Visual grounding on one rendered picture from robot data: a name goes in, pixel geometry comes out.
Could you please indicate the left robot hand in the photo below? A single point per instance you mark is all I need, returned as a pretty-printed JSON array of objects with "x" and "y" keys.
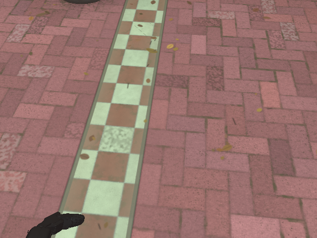
[{"x": 55, "y": 223}]

